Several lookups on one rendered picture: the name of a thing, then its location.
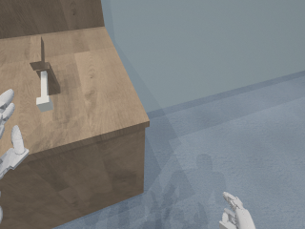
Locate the counter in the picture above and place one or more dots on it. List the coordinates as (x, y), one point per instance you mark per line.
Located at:
(86, 154)

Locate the right robot hand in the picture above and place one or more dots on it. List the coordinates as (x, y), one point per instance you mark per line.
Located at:
(239, 219)

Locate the left robot hand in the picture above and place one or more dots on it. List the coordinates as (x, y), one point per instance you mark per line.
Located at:
(13, 156)

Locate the tap lever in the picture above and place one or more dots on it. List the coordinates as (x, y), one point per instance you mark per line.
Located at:
(44, 102)

